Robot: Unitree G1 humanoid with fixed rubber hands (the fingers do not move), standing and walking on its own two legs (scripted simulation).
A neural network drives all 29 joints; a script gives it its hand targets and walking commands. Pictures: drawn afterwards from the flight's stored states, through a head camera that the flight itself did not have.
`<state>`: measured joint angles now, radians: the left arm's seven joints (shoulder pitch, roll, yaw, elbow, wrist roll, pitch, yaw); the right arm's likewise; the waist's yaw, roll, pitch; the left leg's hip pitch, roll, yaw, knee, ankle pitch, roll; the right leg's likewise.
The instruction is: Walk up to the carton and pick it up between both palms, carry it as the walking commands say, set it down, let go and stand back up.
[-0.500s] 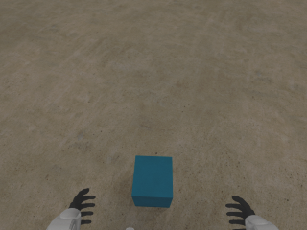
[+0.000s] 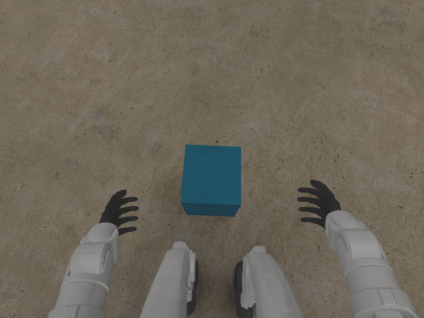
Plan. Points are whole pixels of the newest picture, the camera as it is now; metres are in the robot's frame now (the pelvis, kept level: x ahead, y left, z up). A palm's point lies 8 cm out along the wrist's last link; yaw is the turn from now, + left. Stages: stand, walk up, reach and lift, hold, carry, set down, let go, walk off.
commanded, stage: reach and lift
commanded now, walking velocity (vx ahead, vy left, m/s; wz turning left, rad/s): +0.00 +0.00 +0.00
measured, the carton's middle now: (211, 183) +0.50 +0.03 -0.55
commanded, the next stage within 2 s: none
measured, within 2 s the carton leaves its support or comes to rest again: neither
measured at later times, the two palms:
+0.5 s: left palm (131, 164) +0.42 +0.21 -0.13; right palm (299, 156) +0.45 -0.17 -0.13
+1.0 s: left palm (141, 143) +0.50 +0.21 -0.19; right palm (286, 141) +0.51 -0.16 -0.19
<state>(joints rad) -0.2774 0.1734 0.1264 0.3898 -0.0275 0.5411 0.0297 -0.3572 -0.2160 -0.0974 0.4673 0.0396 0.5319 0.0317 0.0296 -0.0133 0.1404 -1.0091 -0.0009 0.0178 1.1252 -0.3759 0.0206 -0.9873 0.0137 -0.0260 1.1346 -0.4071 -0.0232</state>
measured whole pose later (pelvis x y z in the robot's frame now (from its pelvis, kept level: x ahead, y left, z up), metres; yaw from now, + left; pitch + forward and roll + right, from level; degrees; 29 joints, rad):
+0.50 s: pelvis -0.02 +0.00 -0.03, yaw +0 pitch +28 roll +0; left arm -0.91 0.20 0.24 0.71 -0.06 0.34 0.12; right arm -0.98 -0.24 -0.18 0.82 0.04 0.33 -0.06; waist 0.04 -0.03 0.17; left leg -1.34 -0.01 0.01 1.17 -0.31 0.01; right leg -1.32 0.02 -0.02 1.18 -0.35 -0.03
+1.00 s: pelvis -0.01 +0.00 -0.04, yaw -1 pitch +27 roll +1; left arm -1.18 0.31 0.29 0.63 -0.13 0.24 0.07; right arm -1.23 -0.32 -0.13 0.65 0.12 0.27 -0.12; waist 0.04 -0.01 0.52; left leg -1.34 -0.04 -0.02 1.24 -0.37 -0.01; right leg -1.34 0.06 0.04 1.27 -0.40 -0.01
